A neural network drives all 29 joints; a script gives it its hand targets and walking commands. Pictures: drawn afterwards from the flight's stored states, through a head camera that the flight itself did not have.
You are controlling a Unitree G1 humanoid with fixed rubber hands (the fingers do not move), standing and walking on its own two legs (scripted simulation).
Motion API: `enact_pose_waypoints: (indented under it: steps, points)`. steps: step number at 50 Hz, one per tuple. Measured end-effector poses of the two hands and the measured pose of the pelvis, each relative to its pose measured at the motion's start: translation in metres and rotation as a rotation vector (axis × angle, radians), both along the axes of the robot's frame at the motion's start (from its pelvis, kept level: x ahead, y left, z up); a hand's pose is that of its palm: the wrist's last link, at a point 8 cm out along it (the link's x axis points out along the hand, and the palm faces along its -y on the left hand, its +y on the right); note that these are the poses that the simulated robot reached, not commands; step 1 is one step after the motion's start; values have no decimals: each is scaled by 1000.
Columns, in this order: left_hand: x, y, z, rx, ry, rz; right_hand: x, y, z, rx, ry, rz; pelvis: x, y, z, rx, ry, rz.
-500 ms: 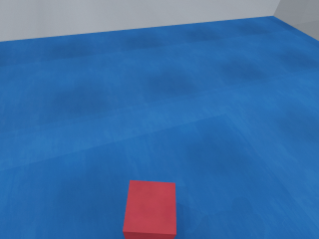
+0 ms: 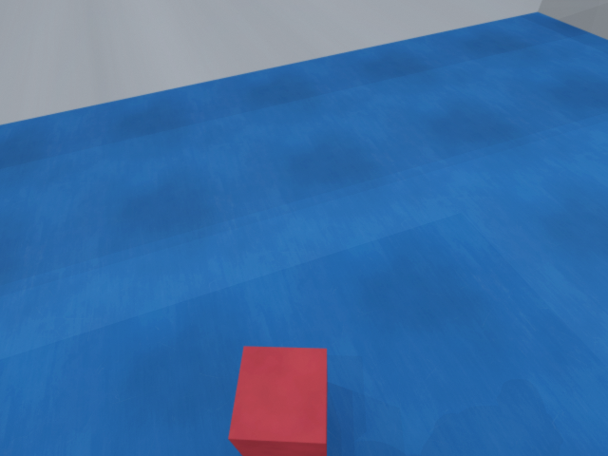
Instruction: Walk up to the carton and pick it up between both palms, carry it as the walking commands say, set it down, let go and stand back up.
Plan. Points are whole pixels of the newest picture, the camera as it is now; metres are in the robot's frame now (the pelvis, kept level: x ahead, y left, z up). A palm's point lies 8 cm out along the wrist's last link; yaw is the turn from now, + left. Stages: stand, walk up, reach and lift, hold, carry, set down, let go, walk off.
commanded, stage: walk up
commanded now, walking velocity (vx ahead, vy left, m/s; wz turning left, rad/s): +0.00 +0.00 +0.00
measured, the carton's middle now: (285, 405) +0.40 +0.10 -0.65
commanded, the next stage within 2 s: none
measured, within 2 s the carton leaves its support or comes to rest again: neither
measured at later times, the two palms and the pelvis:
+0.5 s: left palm out of the picture +0.00 +0.31 -0.15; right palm out of the picture +0.00 -0.18 -0.15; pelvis +0.00 +0.06 -0.01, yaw +2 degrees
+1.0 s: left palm out of the picture -0.01 +0.30 -0.15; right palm out of the picture -0.02 -0.17 -0.16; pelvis -0.02 +0.07 -0.01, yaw +0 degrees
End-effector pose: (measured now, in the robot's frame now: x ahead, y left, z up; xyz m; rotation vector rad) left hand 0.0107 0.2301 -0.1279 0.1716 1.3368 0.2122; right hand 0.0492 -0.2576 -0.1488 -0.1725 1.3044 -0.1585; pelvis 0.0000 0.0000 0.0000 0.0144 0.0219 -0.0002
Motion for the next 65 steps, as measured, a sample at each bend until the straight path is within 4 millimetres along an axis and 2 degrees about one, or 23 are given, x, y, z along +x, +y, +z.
enact_pose_waypoints:
  steps: [6, 9, 15, 19, 23, 25, 28, 31, 38, 44, 52, 56, 60, 62, 65]
  points:
    - [18, -12, -13, -43, -39, 6, -15, 14, -2, -5, 54, -6, 7, 1, -4, -29, -5, 27]
    - [24, -7, -19, -52, -37, 1, -23, 25, 0, -3, 71, -9, 8, 4, -5, -15, -15, 33]
    - [31, 13, -14, -17, -54, -17, -40, 41, -3, 17, 107, -7, 5, 14, -4, -12, -22, 26]
    - [15, 42, -10, 22, -31, 6, -43, 50, -2, 4, 121, 6, 0, 32, -3, -2, -27, 26]
    - [-1, 71, -23, 12, 31, 24, -45, 65, -3, -22, 82, 2, -2, 53, -11, -27, -37, 46]
    - [-8, 78, -24, 0, 63, 10, -49, 75, 2, -20, 81, -12, -3, 58, -8, -14, -38, 28]
    - [-15, 80, -18, -16, 84, 6, -53, 88, 9, -4, 84, -25, -3, 63, 0, -20, -32, 26]
    - [-21, 78, -16, -22, 84, 4, -53, 99, 6, 18, 89, -23, -4, 66, 1, -12, -26, 19]
    - [-35, 59, -12, -36, 94, 29, -45, 112, -4, 78, 75, -25, 0, 65, 1, -8, -36, 10]
    - [-30, 50, -18, -57, 97, 23, -52, 108, -6, 54, 91, -44, -3, 66, -3, -19, -35, 3]
    - [-11, 73, -27, -8, 18, 0, -78, 87, -8, -20, 109, -57, -25, 67, -14, -15, -21, 6]
    - [-9, 79, -22, 27, -17, -24, -90, 76, -10, -28, 88, -59, -43, 60, -16, -22, -9, -8]
    - [-25, 72, -13, 53, -46, -35, -92, 60, -16, -10, 62, -56, -60, 45, -17, -24, 0, -12]
    - [-41, 65, -13, 66, -49, -23, -90, 51, -20, 6, 44, -45, -66, 37, -20, -6, 4, -25]
    - [-68, 48, -4, 41, -10, 8, -86, 46, -10, 23, 22, -24, -70, 33, -8, 1, -3, -20]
